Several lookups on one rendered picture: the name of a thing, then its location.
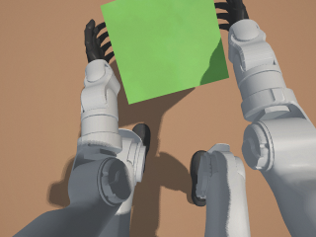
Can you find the robot right upper arm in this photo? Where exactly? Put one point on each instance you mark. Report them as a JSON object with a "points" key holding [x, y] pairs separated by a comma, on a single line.
{"points": [[284, 151]]}

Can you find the robot left upper arm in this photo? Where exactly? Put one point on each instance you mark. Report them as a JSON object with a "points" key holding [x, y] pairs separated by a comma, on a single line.
{"points": [[96, 191]]}

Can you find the left robot thigh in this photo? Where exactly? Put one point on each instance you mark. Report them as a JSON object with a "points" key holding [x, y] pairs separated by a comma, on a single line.
{"points": [[133, 156]]}

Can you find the left robot shin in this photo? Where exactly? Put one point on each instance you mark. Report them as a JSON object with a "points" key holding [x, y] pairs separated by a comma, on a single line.
{"points": [[123, 132]]}

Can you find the right robot forearm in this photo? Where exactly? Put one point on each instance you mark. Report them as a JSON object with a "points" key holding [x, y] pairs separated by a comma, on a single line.
{"points": [[258, 75]]}

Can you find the robot left hand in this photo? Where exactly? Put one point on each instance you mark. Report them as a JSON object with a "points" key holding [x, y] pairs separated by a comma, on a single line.
{"points": [[94, 50]]}

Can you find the robot right hand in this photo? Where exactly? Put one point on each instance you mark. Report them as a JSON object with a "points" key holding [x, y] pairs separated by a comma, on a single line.
{"points": [[236, 12]]}

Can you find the left robot forearm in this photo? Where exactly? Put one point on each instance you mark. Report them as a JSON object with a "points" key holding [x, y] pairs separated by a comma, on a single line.
{"points": [[100, 137]]}

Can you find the carton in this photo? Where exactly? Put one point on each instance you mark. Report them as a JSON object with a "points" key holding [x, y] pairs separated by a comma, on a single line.
{"points": [[164, 46]]}

